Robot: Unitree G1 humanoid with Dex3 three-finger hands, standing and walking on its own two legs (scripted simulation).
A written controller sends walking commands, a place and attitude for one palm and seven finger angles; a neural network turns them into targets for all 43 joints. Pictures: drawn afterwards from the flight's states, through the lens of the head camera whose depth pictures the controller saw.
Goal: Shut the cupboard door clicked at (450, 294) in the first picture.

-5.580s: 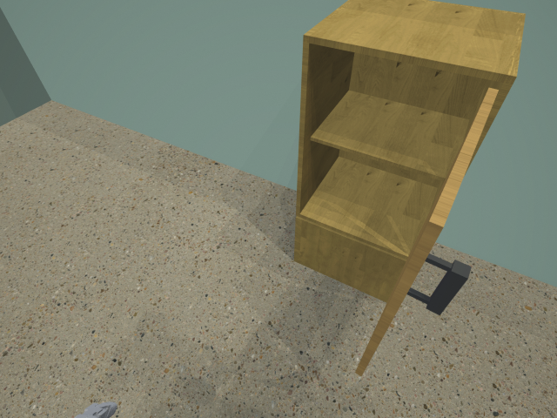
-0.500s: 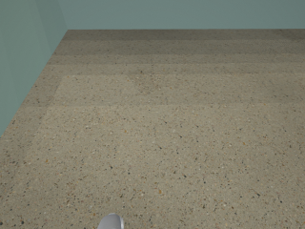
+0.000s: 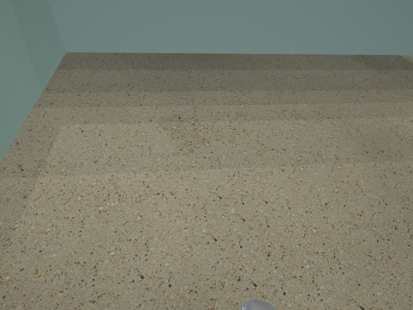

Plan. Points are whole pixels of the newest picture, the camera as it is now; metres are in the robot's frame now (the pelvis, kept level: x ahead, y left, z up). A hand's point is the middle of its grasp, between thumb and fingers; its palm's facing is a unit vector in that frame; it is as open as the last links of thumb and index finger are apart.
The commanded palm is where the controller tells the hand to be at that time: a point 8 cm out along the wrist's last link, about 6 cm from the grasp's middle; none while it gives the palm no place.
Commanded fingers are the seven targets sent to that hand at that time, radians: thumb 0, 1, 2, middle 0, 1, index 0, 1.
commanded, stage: walk around to get in front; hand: left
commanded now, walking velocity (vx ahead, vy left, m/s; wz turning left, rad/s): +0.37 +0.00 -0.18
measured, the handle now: out of the picture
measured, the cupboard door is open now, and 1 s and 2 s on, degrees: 86 86 86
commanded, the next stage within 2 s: walk to a spot facing it in 1.20 s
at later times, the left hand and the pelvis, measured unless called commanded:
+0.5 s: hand (169, 249) +0.29 +0.11 -0.16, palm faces +0.02 -0.97 -0.24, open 7.1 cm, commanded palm none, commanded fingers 0.00 0.90 0.90 -0.20 -0.30 -0.20 -0.30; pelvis +0.21 -0.07 +0.00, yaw -2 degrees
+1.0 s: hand (158, 207) +0.42 +0.17 -0.18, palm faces +0.03 -0.98 -0.17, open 7.4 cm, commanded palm none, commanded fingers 0.00 0.90 0.90 -0.20 -0.30 -0.20 -0.30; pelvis +0.42 -0.01 +0.00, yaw -3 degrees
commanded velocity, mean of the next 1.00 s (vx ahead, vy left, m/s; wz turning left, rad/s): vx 0.38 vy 0.00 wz -0.07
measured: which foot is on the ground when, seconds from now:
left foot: down 0.00-0.28, up 0.30-0.76, down 0.78-1.00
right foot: up 0.00-0.26, down 0.28-0.80, up 0.82-1.00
